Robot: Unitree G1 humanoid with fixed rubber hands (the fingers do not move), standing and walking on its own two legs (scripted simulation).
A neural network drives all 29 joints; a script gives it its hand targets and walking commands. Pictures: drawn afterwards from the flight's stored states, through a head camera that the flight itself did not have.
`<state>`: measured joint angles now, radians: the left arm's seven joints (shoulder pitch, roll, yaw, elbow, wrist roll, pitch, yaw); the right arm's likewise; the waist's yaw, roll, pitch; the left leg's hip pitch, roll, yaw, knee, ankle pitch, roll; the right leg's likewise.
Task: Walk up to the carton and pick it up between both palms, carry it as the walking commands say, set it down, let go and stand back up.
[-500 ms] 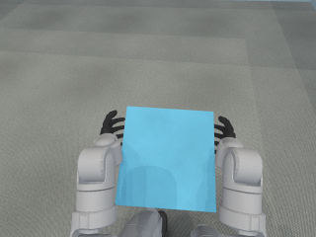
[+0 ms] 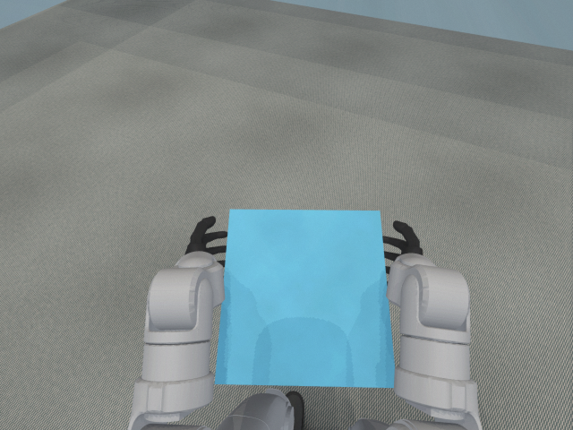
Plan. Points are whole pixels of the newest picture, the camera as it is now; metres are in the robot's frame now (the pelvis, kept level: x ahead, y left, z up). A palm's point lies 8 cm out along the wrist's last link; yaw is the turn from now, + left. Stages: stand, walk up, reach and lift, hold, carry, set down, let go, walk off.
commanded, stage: carry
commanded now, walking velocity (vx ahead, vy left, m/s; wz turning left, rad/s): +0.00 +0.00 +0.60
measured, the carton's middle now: (302, 303) +0.29 +0.01 -0.03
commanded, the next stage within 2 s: none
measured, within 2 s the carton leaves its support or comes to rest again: neither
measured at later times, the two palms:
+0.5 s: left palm out of the picture +0.08 +0.31 +0.07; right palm (260, 370) +0.17 +0.05 +0.07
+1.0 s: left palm out of the picture -0.14 +0.44 +0.08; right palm out of the picture -0.01 +0.20 +0.08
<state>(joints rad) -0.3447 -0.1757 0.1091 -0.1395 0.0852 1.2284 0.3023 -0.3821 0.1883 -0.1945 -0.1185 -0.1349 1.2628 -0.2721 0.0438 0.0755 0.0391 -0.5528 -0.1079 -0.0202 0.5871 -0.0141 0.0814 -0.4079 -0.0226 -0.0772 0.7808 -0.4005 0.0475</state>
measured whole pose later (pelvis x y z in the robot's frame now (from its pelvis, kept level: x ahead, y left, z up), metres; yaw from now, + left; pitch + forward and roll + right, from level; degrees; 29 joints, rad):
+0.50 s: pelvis -0.16 +0.10 +0.00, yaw +15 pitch +0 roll -1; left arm -0.35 -0.18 0.13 -0.15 0.08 1.26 0.31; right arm -0.38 0.19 -0.18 -0.11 -0.11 1.25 -0.30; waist 0.04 0.01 0.02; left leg -0.57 -0.11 0.01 0.68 -0.12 0.11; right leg -0.48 -0.06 -0.08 0.91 -0.51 0.12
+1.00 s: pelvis -0.34 +0.19 +0.01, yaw +25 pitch +1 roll -3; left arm -0.36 -0.18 0.12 -0.14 0.09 1.28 0.31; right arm -0.37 0.19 -0.19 -0.09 -0.11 1.23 -0.28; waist 0.05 0.01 0.02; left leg -0.51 -0.07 0.05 0.65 -0.15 0.13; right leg -0.52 -0.07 -0.07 1.05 -0.46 0.11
